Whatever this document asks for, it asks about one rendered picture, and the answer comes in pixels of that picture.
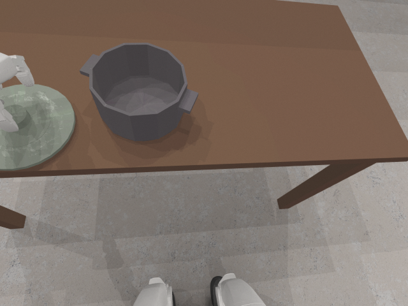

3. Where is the knob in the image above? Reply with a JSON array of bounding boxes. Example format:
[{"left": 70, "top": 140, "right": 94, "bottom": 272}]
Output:
[{"left": 4, "top": 105, "right": 31, "bottom": 130}]

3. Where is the lid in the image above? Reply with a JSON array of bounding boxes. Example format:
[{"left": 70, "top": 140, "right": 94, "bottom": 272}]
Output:
[{"left": 0, "top": 84, "right": 75, "bottom": 171}]

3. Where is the table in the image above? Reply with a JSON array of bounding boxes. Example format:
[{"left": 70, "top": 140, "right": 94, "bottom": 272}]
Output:
[{"left": 0, "top": 0, "right": 408, "bottom": 229}]

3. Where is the left robot shin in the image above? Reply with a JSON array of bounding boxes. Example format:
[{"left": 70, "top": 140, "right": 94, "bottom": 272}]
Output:
[{"left": 149, "top": 277, "right": 165, "bottom": 284}]

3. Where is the pot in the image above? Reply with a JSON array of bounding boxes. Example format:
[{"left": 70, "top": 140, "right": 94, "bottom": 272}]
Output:
[{"left": 79, "top": 43, "right": 198, "bottom": 141}]

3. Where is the robot left hand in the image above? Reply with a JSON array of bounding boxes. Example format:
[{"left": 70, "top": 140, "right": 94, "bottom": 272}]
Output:
[{"left": 0, "top": 53, "right": 34, "bottom": 132}]

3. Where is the robot left thigh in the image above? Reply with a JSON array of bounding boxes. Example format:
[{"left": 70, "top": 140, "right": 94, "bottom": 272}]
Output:
[{"left": 133, "top": 283, "right": 173, "bottom": 306}]

